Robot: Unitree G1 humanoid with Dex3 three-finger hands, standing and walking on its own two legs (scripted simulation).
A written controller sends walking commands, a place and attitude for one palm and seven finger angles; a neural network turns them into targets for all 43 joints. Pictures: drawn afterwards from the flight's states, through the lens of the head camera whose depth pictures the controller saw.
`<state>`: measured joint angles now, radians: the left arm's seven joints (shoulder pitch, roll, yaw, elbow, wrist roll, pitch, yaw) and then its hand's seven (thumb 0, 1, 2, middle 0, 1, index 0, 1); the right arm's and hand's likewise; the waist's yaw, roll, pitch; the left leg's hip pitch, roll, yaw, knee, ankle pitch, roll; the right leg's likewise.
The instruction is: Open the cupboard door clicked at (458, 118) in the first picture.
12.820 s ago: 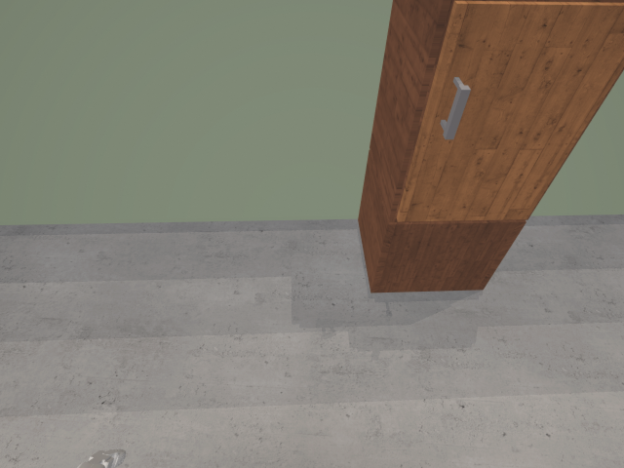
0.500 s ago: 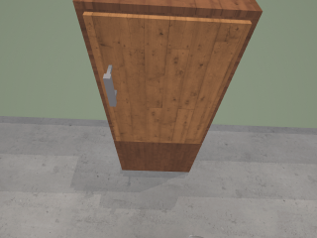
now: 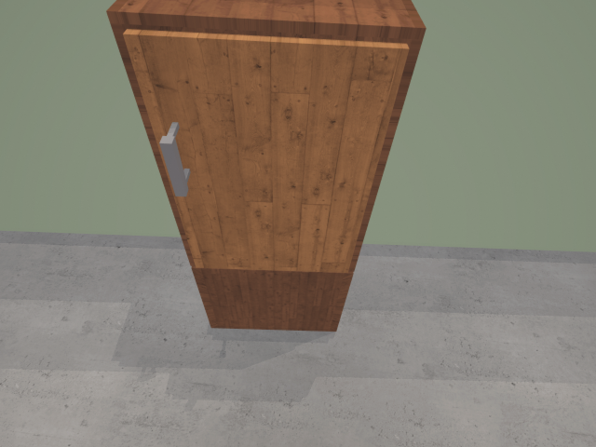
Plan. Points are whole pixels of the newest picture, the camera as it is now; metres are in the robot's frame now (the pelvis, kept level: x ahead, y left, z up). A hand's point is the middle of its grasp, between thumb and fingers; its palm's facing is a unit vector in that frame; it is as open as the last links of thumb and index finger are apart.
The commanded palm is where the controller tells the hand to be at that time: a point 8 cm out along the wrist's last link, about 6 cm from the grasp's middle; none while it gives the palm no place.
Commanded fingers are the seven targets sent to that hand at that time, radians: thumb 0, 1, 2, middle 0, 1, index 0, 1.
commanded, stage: come to a stop and stand still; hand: left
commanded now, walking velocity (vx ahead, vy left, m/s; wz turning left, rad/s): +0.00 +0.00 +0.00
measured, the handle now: (178, 160) +0.55 +0.25 +0.05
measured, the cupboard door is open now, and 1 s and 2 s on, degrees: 0 0 0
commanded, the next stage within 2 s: look again from close up in 0.36 s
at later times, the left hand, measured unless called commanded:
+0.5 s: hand out of the picture -0.06 +0.15 -0.17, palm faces +0.05 -0.99 -0.15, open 7.4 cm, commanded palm none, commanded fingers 0.00 0.90 0.90 -0.20 -0.30 -0.20 -0.30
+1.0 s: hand out of the picture -0.02 +0.20 -0.17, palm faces +0.04 -0.98 -0.20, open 7.3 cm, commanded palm none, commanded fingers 0.00 0.90 0.90 -0.20 -0.30 -0.20 -0.30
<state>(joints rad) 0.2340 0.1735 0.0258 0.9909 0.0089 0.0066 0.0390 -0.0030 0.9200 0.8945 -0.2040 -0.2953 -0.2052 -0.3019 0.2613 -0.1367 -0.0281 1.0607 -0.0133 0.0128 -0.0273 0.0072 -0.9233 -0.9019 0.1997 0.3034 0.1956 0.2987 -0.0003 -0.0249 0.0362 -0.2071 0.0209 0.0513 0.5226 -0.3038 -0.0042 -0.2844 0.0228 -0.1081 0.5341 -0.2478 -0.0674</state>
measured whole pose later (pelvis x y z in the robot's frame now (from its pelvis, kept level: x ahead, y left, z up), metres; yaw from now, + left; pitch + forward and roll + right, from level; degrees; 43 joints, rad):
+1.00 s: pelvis -0.03 +0.03 +0.01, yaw +0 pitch -2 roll +0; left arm 0.32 0.14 -0.01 1.08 0.01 -0.01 0.04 0.00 0.91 0.89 -0.20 -0.29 -0.20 -0.30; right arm 0.36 -0.14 0.01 1.08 -0.02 -0.02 -0.02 0.01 -0.91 -0.90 0.20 0.30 0.20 0.30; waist -0.01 0.00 0.00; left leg -0.18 -0.04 0.08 0.45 -0.23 0.06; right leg -0.26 -0.04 -0.08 0.46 -0.17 -0.01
